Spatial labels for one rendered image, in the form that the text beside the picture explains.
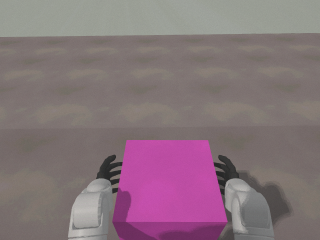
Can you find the robot left forearm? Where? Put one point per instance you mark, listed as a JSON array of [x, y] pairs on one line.
[[89, 218]]

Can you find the carton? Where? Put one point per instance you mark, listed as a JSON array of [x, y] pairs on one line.
[[168, 190]]

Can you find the robot right hand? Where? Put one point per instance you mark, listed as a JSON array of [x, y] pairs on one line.
[[228, 168]]

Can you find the robot right forearm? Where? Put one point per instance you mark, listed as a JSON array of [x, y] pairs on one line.
[[251, 217]]

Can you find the robot left hand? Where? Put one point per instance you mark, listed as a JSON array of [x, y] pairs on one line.
[[104, 171]]

